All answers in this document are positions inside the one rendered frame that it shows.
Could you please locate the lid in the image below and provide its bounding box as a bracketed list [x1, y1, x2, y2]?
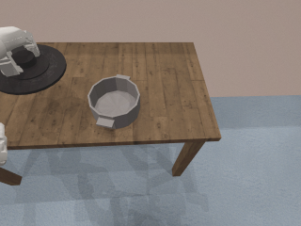
[0, 44, 67, 95]

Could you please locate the robot left hand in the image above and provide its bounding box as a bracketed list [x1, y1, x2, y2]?
[0, 26, 40, 77]

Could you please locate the pot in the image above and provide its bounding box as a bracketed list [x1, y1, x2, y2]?
[87, 74, 140, 129]

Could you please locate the knob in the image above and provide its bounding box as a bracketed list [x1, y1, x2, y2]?
[11, 50, 37, 69]

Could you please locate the table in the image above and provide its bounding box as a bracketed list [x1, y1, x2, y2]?
[0, 42, 222, 186]

